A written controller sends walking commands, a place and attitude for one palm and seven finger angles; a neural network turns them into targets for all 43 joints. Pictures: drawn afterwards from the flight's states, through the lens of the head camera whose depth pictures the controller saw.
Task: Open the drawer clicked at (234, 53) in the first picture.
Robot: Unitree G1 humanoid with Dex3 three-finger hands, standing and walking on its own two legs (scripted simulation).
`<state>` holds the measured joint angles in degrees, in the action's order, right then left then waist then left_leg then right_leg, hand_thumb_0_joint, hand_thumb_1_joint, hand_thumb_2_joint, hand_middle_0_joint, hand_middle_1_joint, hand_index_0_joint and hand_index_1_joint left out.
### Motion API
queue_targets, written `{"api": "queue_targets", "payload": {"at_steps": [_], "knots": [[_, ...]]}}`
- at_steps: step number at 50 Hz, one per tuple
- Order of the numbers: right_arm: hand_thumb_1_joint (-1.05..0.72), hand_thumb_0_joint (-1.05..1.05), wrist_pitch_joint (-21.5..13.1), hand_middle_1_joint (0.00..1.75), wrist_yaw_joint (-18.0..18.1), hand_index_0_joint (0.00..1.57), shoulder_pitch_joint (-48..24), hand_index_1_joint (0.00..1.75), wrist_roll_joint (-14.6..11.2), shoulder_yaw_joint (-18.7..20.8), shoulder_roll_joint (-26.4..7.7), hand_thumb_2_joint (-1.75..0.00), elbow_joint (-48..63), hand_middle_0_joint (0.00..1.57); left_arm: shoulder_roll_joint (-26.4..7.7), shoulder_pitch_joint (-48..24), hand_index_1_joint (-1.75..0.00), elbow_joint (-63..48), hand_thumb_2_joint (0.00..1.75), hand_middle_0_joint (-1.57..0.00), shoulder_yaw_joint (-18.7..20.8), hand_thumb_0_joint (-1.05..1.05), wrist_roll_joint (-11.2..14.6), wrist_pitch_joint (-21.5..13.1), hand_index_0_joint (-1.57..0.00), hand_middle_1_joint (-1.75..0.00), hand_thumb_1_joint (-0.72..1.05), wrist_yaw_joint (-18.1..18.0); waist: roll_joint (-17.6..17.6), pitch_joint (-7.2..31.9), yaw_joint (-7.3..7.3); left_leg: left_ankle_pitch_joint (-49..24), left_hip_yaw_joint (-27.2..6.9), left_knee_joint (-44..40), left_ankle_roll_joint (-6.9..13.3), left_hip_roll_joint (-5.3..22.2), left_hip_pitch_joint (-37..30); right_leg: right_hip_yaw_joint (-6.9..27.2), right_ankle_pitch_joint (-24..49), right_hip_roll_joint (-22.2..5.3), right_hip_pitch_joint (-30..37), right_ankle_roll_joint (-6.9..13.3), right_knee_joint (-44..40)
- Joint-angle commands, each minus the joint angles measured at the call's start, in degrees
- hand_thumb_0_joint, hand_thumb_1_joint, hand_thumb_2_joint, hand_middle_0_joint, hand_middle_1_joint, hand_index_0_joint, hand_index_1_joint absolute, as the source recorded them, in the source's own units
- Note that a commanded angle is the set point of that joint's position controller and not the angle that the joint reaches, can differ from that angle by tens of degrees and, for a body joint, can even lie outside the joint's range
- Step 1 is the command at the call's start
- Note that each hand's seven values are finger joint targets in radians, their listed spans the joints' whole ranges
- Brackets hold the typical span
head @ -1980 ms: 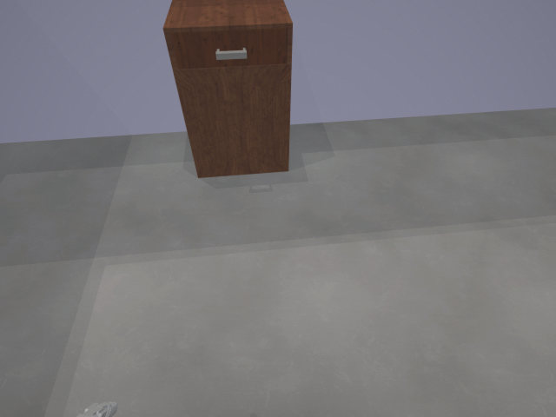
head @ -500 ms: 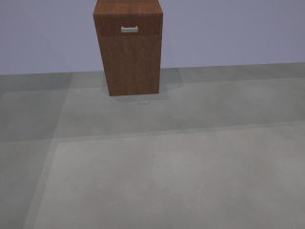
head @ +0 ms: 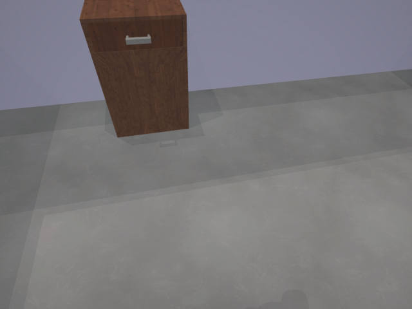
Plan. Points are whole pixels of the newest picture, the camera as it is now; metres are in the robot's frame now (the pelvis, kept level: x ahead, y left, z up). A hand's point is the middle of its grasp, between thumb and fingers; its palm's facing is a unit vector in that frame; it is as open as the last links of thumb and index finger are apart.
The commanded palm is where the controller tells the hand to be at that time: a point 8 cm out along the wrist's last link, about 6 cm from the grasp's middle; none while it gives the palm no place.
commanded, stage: walk to a spot facing it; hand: left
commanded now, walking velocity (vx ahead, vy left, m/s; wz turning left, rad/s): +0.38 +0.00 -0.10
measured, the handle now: (138, 38) +1.31 +0.36 -0.08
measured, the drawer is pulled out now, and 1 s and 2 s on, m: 0.00 0.00 0.00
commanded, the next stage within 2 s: turn to face it in 0.98 s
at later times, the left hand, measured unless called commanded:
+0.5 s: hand (142, 302) +0.18 +0.15 -0.18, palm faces +0.09 -0.99 -0.13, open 7.3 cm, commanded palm none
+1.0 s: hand (153, 176) +0.52 +0.18 -0.16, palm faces -0.09 -0.98 -0.16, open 7.4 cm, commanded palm none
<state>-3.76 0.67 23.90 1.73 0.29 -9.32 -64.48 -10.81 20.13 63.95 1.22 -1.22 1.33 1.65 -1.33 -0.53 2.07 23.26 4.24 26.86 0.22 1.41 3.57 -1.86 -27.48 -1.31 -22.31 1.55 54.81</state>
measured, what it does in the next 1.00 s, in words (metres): walks ahead: right foot, then left foot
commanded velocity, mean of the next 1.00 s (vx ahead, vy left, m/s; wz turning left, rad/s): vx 0.36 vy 0.00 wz -0.13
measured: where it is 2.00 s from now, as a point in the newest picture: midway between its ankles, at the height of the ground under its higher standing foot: (210, 227)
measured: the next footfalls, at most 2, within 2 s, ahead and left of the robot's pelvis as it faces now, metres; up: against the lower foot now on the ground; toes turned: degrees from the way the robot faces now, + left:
right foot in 0.14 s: +0.17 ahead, -0.15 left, +0.00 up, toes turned -7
left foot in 0.54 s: +0.37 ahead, +0.10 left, +0.00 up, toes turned +11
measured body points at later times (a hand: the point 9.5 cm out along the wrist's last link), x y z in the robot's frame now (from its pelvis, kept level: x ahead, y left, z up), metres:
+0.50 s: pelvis +0.21 -0.02 +0.00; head +0.21 +0.01 +0.45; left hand +0.17 +0.20 -0.17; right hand +0.31 -0.25 -0.13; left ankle +0.31 +0.10 -0.71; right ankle +0.13 -0.14 -0.73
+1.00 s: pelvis +0.44 +0.00 +0.01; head +0.46 +0.01 +0.46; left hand +0.53 +0.23 -0.15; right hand +0.32 -0.19 -0.14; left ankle +0.33 +0.10 -0.73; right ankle +0.56 -0.15 -0.69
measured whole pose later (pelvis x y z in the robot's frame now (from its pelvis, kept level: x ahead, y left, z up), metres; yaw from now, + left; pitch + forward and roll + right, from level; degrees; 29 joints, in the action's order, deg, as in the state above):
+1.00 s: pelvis +0.44 +0.00 +0.01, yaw -5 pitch -1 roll +0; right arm -4.2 0.8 25.9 1.8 2.0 -6.6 -66.0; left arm -10.1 10.1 59.7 3.9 -1.6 1.0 1.6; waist -1.1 -3.1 2.5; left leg 20.0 16.2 17.6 0.2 2.0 -3.9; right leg -5.7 -8.6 -6.5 -32.1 0.1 42.9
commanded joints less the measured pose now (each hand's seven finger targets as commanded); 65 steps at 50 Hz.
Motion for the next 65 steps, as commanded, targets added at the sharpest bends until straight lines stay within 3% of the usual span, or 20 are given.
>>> {"api": "queue_targets", "payload": {"at_steps": [1,6,7,8,9,12,16,23,26,28,29,33,39,49,53,54,55,56,60,65], "knots": [[-0.9,0.0,-1.11,0.3,1.38,0.2,3.57,0.3,-0.04,2.66,-10.83,-0.9,0.23,0.2,-2.67,-11.92,-0.3,-9.44,0.9,-0.2,1.22,0.0,0.26,-3.78,-0.2,-0.3,0.9,0.63,8.03,-7.22,0.04,-23.63,-11.58,-12.43,9.27,16.02,-2.6,-1.55,2.44,-4.11,-10.96,-0.18,-8.8],[-0.9,0.0,-1.11,0.3,0.67,0.2,2.17,0.3,-1.29,2.87,-9.62,-0.9,-0.38,0.2,-6.11,8.45,-0.3,-2.77,0.9,-0.2,3.11,0.0,-0.26,-4.35,-0.2,-0.3,0.9,-0.16,0.85,2.84,-9.73,-32.53,1.02,11.49,3.26,7.47,12.94,-5.39,17.37,0.0,26.48,2.52,-23.05],[-0.9,0.0,-1.5,0.3,0.02,0.2,2.32,0.3,-1.75,2.02,-5.9,-0.9,0.83,0.2,-11.83,15.6,-0.3,-1.15,0.9,-0.2,4.82,0.0,-0.71,-5.07,-0.2,-0.3,0.9,-1.21,-11.08,7.28,-12.55,-14.24,3.99,28.82,1.35,3.57,24.19,12.7,7.82,-14.12,35.66,7.17,-29.45],[-0.9,0.0,-1.47,0.3,0.06,0.2,1.37,0.3,-1.7,2.02,-4.32,-0.9,2.94,0.2,-15.26,17.3,-0.3,-0.64,0.9,-0.2,5.38,0.0,0.17,-5.14,-0.2,-0.3,0.9,-1.69,-16.95,9.38,-11.08,8.17,0.88,43.79,1.03,0.57,31.62,33.83,5.46,-25.19,35.97,11.84,-39.53],[-0.9,0.0,-0.99,0.3,0.04,0.2,-2.67,0.3,-1.44,2.58,-5.08,-0.9,3.55,0.2,-14.74,12.93,-0.3,-1.54,0.9,-0.2,5.32,0.0,0.66,-4.7,-0.2,-0.3,0.9,-1.96,-10.45,3.7,-10.49,7.29,-2.83,49.46,1.66,3.46,34.87,34.02,-0.44,-25.01,30.29,13.13,-41.87],[-0.9,0.0,0.15,0.3,-0.61,0.2,-5.6,0.3,-0.51,2.73,-2.29,-0.9,3.75,0.2,-7.52,0.63,-0.3,-4.43,0.9,-0.2,2.96,0.0,-0.19,-4.87,-0.2,-0.3,0.9,-2.57,-1.58,-7.66,-4.36,-1.48,-4.46,46.19,1.18,8.81,31.8,19.79,1.61,-20.88,8.28,9.43,-43.41],[-0.9,0.0,2.23,0.3,-1.33,0.2,-1.33,0.3,-0.43,2.86,0.01,-0.9,3.35,0.2,-5.52,-1.79,-0.3,-4.22,0.9,-0.2,2.09,0.0,-0.64,-5.43,-0.2,-0.3,0.9,-2.54,-5.53,-6.78,0.12,-7.28,-0.57,33.92,-0.81,7.99,24.98,4.5,10.97,-14.63,1.86,6.63,-44.98],[-0.9,0.0,0.75,0.3,-2.64,0.2,-11.23,0.3,-0.75,3.06,-2.06,-0.9,8.52,0.2,-7.61,1.15,-0.3,-3.18,0.9,-0.2,2.73,0.0,-0.54,-5.68,-0.2,-0.3,0.9,-2.31,-5.34,-6.64,-1.88,-11.08,2.56,13.79,-0.31,5.89,21.44,2.69,14.24,-14.0,9.64,6.33,-42.3],[-0.9,0.0,-0.36,0.3,-1.84,0.2,-1.52,0.3,-0.39,4.08,-5.61,-0.9,5.78,0.2,-6.86,1.31,-0.3,-3.03,0.9,-0.2,2.83,0.0,-0.21,-5.35,-0.2,-0.3,0.9,-2.22,3.75,-1.27,2.82,-11.35,4.25,4.67,0.59,2.78,2.77,-1.99,23.5,-9.92,7.16,4.09,-25.58],[-0.9,0.0,-0.55,0.3,-0.62,0.2,11.42,0.3,0.3,6.67,-16.45,-0.9,2.94,0.2,-1.79,3.4,-0.3,-5.55,0.9,-0.2,2.06,0.0,0.59,-5.1,-0.2,-0.3,0.9,-1.35,27.02,5.76,5.72,-1.87,-30.09,-12.66,8.13,24.42,-12.41,-6.77,-6.03,2.62,-11.75,-0.89,9.88],[-0.9,0.0,0.13,0.3,-0.11,0.2,8.88,0.3,-0.15,6.04,-15.37,-0.9,3.16,0.2,-3.56,0.4,-0.3,-6.61,0.9,-0.2,2.37,0.0,0.06,-5.09,-0.2,-0.3,0.9,-1.57,17.63,3.54,5.05,3.48,-32.98,-15.0,10.44,26.05,-9.14,0.26,-4.63,-0.13,-15.29,0.35,17.56],[-0.9,0.0,-1.33,0.3,0.35,0.2,-3.39,0.3,-0.33,3.51,-5.71,-0.9,5.77,0.2,-1.17,-0.87,-0.3,-4.17,0.9,-0.2,2.53,0.0,-0.8,-4.0,-0.2,-0.3,0.9,-0.45,5.34,-4.63,-1.09,-5.66,-12.82,-16.58,5.91,18.44,7.02,1.81,11.71,-6.45,-13.16,-0.89,17.97],[-0.9,0.0,-2.33,0.3,0.87,0.2,-0.8,0.3,-0.95,3.4,-4.79,-0.9,4.0,0.2,0.14,-1.7,-0.3,-5.04,0.9,-0.2,2.82,0.0,-0.82,-1.76,-0.2,-0.3,0.9,-0.36,5.04,-3.21,-2.68,-19.87,-1.44,-17.8,6.94,16.04,1.95,1.1,18.57,-6.89,-16.68,-3.01,10.58],[-0.9,0.0,-1.27,0.3,0.9,0.2,5.93,0.3,-0.06,3.35,-5.82,-0.9,-0.39,0.2,0.3,-15.63,-0.3,-9.19,0.9,-0.2,2.19,0.0,-0.31,-2.5,-0.2,-0.3,0.9,0.06,7.9,-8.22,0.63,-36.09,6.17,-13.15,6.55,17.31,-5.73,-5.58,17.9,-3.86,-12.09,-0.17,-16.33],[-0.9,0.0,-0.71,0.3,0.97,0.2,3.49,0.3,-0.56,3.45,-7.38,-0.9,-0.41,0.2,-2.73,-1.31,-0.3,-4.89,0.9,-0.2,3.15,0.0,-0.83,-3.63,-0.2,-0.3,0.9,-0.44,6.16,-1.25,-6.59,-52.89,10.2,7.72,3.67,15.22,-1.54,-9.44,18.81,1.87,10.43,2.62,-22.49],[-0.9,0.0,-0.7,0.3,0.54,0.2,3.48,0.3,-1.11,3.27,-6.39,-0.9,0.0,0.2,-6.65,6.15,-0.3,-2.81,0.9,-0.2,4.25,0.0,-1.15,-4.54,-0.2,-0.3,0.9,-0.93,0.92,4.45,-9.8,-41.54,10.82,22.46,1.41,12.48,8.39,-2.4,25.11,-4.13,24.67,4.66,-24.04],[-0.9,0.0,-1.02,0.3,0.47,0.2,7.34,0.3,-1.95,2.56,-1.99,-0.9,1.13,0.2,-12.76,11.1,-0.3,-1.72,0.9,-0.2,5.63,0.0,-0.73,-5.24,-0.2,-0.3,0.9,-1.72,-14.16,13.21,-9.23,3.52,9.89,41.9,-1.49,2.53,23.56,23.27,41.1,-22.29,37.97,11.57,-28.17],[-0.9,0.0,-0.25,0.3,0.88,0.2,4.57,0.3,-2.27,2.68,-3.6,-0.9,2.38,0.2,-13.99,11.0,-0.3,-1.99,0.9,-0.2,5.35,0.0,0.74,-4.89,-0.2,-0.3,0.9,-2.25,-9.59,14.24,-8.67,11.3,0.68,51.02,-0.42,1.61,24.64,26.36,49.9,-26.27,34.57,14.71,-33.49],[-0.9,0.0,2.06,0.3,0.87,0.2,0.42,0.3,-1.17,2.43,-0.2,-0.9,1.63,0.2,-5.28,-3.71,-0.3,-4.78,0.9,-0.2,2.38,0.0,0.34,-5.19,-0.2,-0.3,0.9,-3.25,-0.66,0.11,-2.56,-0.25,-4.85,48.37,-0.68,7.37,23.75,6.39,44.12,-21.12,10.23,8.37,-37.19],[-0.9,0.0,4.71,0.3,0.14,0.2,1.66,0.3,-0.73,2.36,1.08,-0.9,2.65,0.2,-3.56,-8.8,-0.3,-7.09,0.9,-0.2,2.16,0.0,-0.17,-4.16,-0.2,-0.3,0.9,-3.48,-5.27,-0.78,0.69,-3.69,-0.96,33.84,-2.7,6.44,19.66,-5.71,35.93,-17.55,3.25,5.74,-39.02]]}}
